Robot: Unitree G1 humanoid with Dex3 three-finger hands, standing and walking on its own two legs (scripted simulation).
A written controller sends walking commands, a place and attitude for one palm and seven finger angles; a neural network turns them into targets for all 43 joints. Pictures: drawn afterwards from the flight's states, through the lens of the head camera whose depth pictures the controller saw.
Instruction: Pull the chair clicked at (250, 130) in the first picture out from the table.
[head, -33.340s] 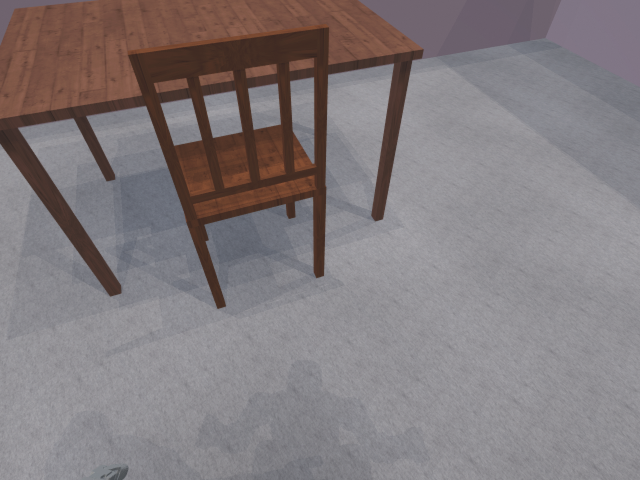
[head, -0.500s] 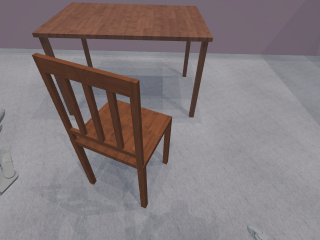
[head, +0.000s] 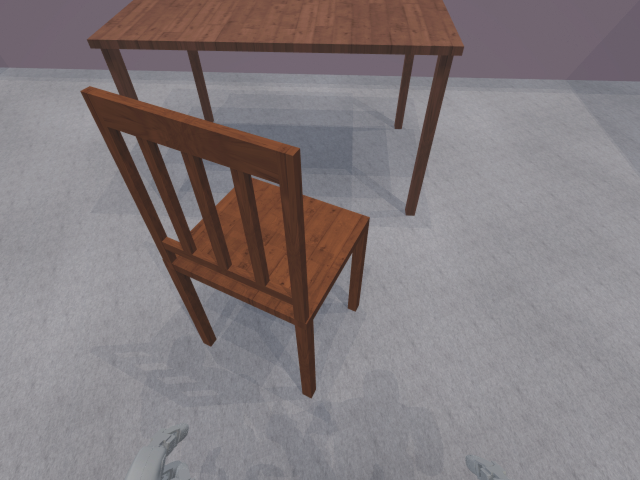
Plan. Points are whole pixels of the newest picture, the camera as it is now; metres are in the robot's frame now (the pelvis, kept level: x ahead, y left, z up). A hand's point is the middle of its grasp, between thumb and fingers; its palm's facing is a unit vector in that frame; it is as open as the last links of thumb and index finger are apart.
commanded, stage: let the arm hang, fingers relaxed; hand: left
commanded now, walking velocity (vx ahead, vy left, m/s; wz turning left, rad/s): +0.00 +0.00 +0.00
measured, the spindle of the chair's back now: (210, 216) +0.59 +0.24 -0.06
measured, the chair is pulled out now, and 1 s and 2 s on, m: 0.58 0.58 0.58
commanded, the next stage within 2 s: look to check the result in 0.88 s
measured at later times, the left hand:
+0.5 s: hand out of the picture -0.04 +0.18 -0.16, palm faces +0.03 -0.97 -0.22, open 7.3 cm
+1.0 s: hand out of the picture -0.03 +0.13 -0.16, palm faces +0.05 -0.99 -0.15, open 7.3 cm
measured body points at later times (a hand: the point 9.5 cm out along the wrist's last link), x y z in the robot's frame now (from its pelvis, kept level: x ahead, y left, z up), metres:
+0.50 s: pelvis -0.01 +0.00 +0.01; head +0.00 -0.02 +0.46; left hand -0.04 +0.23 -0.14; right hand -0.05 -0.22 -0.15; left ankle +0.01 +0.11 -0.73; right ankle -0.01 -0.11 -0.73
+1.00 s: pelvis -0.01 -0.01 +0.01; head -0.01 -0.02 +0.46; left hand -0.04 +0.18 -0.15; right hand -0.05 -0.21 -0.16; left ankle +0.01 +0.11 -0.73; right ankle -0.01 -0.11 -0.73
